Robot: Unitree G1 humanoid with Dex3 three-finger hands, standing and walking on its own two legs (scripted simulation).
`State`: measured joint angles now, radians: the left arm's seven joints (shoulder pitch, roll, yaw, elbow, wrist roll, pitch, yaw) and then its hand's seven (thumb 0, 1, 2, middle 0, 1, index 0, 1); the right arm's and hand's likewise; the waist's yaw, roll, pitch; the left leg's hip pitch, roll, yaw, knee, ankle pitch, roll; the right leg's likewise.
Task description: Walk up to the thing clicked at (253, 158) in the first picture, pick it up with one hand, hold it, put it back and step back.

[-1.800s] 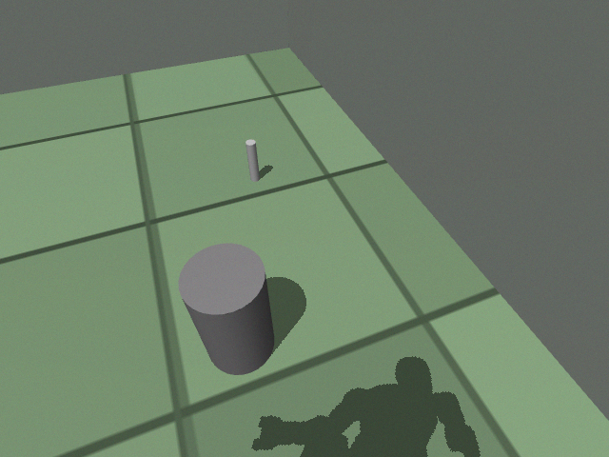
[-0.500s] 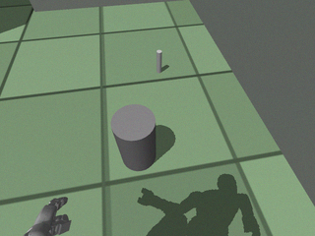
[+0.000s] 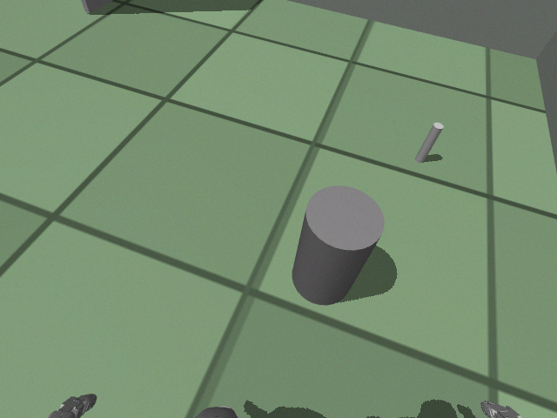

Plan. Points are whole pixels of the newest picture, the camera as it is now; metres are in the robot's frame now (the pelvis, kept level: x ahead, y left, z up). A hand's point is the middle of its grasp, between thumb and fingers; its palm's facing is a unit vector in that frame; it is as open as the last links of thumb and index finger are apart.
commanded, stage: walk up
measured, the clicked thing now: (428, 143) +1.42 -0.67 -0.64
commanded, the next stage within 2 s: none
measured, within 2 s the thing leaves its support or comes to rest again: neither
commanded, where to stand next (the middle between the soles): +0.09 +0.01 m, yaw +51 degrees
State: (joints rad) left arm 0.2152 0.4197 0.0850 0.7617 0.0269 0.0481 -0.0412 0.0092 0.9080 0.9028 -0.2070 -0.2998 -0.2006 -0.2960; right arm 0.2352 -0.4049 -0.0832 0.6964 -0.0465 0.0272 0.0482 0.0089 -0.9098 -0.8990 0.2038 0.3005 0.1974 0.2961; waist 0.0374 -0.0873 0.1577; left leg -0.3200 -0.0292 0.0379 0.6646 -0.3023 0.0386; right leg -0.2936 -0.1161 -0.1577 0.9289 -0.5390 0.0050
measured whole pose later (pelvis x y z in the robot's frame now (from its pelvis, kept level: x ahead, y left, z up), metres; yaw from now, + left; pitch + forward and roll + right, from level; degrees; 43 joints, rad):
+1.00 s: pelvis +0.01 -0.04 -0.02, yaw +43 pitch -2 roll -1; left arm 0.25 0.41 0.06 0.78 0.03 0.00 -0.02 0.01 0.91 0.90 -0.21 -0.30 -0.20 -0.30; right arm 0.27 -0.43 -0.04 0.76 -0.01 0.00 -0.03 0.01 -0.90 -0.90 0.21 0.30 0.20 0.30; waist 0.02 0.01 0.13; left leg -0.47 -0.07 -0.20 0.96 -0.46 0.01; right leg -0.39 -0.02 -0.06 0.82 -0.38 -0.02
